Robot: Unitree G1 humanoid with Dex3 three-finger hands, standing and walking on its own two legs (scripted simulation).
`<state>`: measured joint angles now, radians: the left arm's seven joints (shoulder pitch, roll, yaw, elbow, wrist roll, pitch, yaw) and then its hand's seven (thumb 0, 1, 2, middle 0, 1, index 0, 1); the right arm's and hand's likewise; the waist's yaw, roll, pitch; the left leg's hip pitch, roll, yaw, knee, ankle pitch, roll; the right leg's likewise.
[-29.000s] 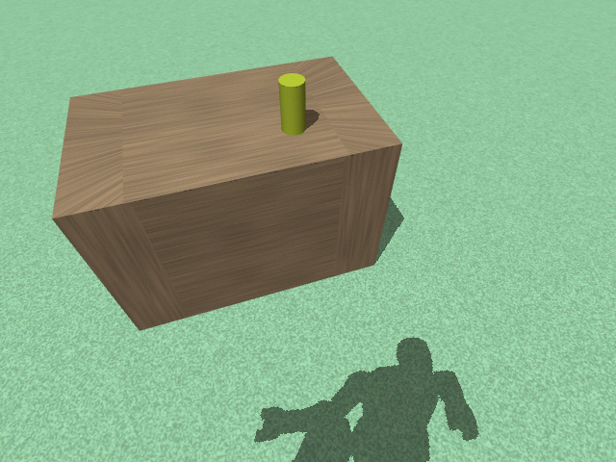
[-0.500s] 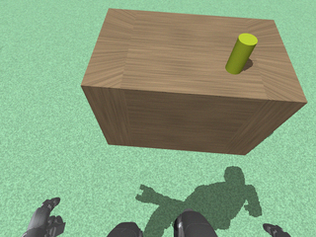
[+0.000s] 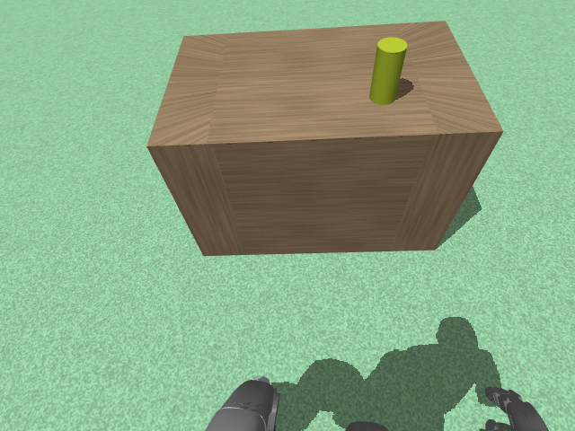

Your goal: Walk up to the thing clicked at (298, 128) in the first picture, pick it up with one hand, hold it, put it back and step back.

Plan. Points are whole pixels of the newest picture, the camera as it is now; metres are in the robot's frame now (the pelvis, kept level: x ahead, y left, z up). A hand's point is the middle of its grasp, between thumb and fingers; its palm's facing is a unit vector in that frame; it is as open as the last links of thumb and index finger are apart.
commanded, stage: step back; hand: right
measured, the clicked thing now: (387, 72) +0.95 -0.20 -0.08
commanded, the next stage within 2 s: stand in 1.60 s
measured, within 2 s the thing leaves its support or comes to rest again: neither
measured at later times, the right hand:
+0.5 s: hand out of the picture -0.05 -0.25 -0.13, palm faces -0.15 +0.90 -0.42, open 7.4 cm
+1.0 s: hand out of the picture -0.17 -0.25 -0.15, palm faces -0.10 +0.93 -0.34, open 7.4 cm
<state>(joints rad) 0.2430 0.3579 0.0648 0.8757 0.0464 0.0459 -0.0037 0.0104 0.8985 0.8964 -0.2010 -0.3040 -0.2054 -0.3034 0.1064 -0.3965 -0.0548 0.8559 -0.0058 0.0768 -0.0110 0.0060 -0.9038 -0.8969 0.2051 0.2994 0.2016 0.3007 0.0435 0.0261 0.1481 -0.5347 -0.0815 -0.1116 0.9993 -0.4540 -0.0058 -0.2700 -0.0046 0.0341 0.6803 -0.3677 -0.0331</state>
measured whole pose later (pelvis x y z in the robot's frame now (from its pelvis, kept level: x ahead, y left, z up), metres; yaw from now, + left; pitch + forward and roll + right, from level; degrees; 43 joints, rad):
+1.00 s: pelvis -0.24 +0.00 +0.00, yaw +4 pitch -3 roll +2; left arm 0.23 0.40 0.07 0.97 0.04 0.01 -0.01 0.01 0.90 0.90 -0.20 -0.30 -0.20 -0.30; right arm 0.24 -0.35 -0.05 1.00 -0.03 -0.02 0.02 0.01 -0.90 -0.90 0.20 0.30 0.20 0.30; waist 0.02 -0.03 0.08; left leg -0.24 -0.04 -0.02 0.57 -0.28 0.01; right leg -0.28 -0.05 0.03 0.78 -0.47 -0.02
